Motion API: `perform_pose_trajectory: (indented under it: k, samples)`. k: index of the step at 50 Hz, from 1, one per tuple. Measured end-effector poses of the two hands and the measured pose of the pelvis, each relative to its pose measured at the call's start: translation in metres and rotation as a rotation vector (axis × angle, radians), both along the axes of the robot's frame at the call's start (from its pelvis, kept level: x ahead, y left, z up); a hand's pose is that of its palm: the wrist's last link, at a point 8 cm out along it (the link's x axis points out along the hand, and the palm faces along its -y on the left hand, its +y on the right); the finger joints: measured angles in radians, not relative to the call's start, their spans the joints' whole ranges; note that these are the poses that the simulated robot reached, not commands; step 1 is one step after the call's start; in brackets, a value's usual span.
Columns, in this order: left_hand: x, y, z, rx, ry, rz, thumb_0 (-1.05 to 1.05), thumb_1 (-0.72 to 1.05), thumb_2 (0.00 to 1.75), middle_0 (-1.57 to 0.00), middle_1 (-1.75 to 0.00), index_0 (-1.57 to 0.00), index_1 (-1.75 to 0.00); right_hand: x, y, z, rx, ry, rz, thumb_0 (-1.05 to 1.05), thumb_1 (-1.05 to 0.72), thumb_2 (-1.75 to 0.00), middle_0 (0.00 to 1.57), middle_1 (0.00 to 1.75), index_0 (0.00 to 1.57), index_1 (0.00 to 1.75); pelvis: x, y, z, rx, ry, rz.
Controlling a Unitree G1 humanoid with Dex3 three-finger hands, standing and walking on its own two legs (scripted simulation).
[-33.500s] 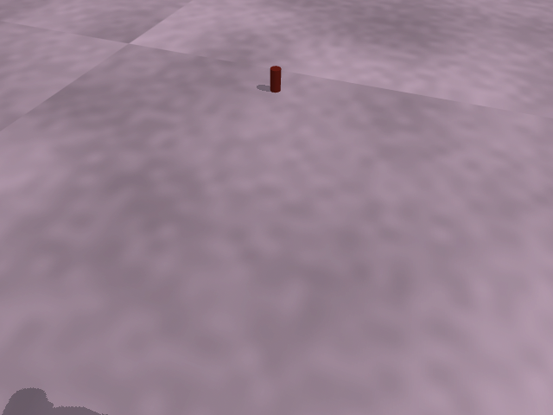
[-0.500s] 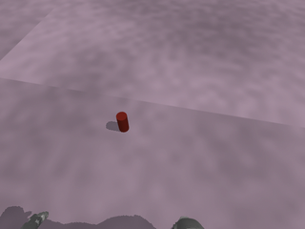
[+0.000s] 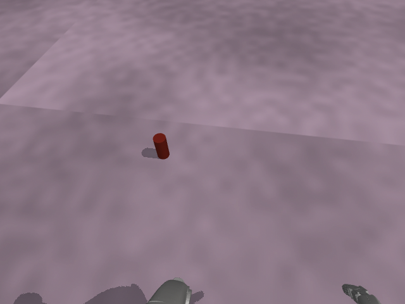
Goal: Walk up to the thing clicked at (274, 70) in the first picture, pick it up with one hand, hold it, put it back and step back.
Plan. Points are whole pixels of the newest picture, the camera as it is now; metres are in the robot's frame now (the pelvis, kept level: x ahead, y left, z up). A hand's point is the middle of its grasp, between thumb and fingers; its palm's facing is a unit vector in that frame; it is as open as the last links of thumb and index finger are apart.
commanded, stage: step back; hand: left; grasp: from the side
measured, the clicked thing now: (161, 146) +1.01 +0.28 -0.68
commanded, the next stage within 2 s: stand in 1.08 s
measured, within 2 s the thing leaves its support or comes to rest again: neither
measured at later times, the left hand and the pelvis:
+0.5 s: hand out of the picture -0.02 +0.27 -0.15, palm faces +0.08 -0.92 -0.38, open 7.4 cm; pelvis -0.05 +0.00 +0.00, yaw +4 degrees
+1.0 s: hand out of the picture +0.07 +0.29 -0.14, palm faces +0.07 -0.94 -0.35, open 7.4 cm; pelvis +0.00 +0.02 +0.01, yaw +3 degrees
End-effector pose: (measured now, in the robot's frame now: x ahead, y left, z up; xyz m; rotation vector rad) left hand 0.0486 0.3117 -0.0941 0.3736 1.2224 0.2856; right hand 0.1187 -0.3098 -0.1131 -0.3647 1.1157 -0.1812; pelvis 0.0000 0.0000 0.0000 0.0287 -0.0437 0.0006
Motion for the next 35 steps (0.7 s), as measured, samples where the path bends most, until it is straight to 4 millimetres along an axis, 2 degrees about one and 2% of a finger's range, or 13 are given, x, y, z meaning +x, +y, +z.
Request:
perform_pose_trajectory:
  k: [7, 11, 16, 21, 28, 31, 35]
  samples:
    - [-0.039, 0.016, 0.006, 0.026, -0.089, 0.042, 0.01, 0.90, 0.90, -0.21, -0.30, -0.21, -0.30, -0.066, -0.001, -0.009, -0.014, 0.128, 0.040, 0.00, -0.90, -0.90, 0.20, 0.30, 0.20, 0.30, -0.034, 0.003, -0.003, -0.013, -0.005, 0.076]
    - [-0.061, 0.031, -0.003, 0.015, -0.087, 0.066, 0.00, 0.90, 0.90, -0.21, -0.30, -0.20, -0.30, -0.090, 0.009, -0.006, -0.015, 0.144, 0.039, 0.00, -0.90, -0.90, 0.20, 0.30, 0.20, 0.30, -0.048, 0.011, -0.005, 0.005, -0.020, 0.095]
    - [-0.080, 0.031, -0.007, -0.027, -0.033, 0.081, 0.01, 0.91, 0.90, -0.21, -0.30, -0.20, -0.30, -0.108, 0.020, 0.008, -0.002, 0.109, 0.026, 0.00, -0.90, -0.90, 0.20, 0.30, 0.21, 0.30, -0.054, 0.012, 0.004, -0.009, -0.017, 0.085]
    - [-0.083, 0.019, -0.010, -0.050, -0.005, 0.063, 0.01, 0.91, 0.90, -0.20, -0.30, -0.20, -0.30, -0.103, 0.015, 0.009, 0.012, 0.072, 0.012, 0.00, -0.90, -0.90, 0.21, 0.30, 0.21, 0.30, -0.053, 0.004, 0.005, -0.015, -0.014, 0.058]
    - [-0.075, -0.004, -0.010, -0.056, -0.050, 0.070, 0.01, 0.91, 0.90, -0.21, -0.30, -0.20, -0.30, -0.079, 0.005, 0.001, 0.014, 0.070, 0.023, 0.00, -0.90, -0.90, 0.20, 0.30, 0.20, 0.30, -0.045, -0.004, 0.002, -0.039, -0.021, 0.064]
    - [-0.073, -0.005, -0.007, -0.058, -0.057, 0.079, 0.00, 0.91, 0.90, -0.21, -0.30, -0.20, -0.30, -0.067, 0.007, 0.002, 0.011, 0.066, 0.044, 0.00, -0.90, -0.90, 0.20, 0.30, 0.20, 0.30, -0.041, 0.000, 0.004, -0.034, -0.017, 0.073]
    - [-0.064, 0.005, -0.011, -0.061, -0.046, 0.084, 0.00, 0.90, 0.90, -0.21, -0.30, -0.20, -0.30, -0.054, 0.014, 0.002, 0.003, 0.066, 0.057, 0.00, -0.90, -0.90, 0.20, 0.30, 0.20, 0.30, -0.033, 0.008, 0.002, -0.033, -0.011, 0.087]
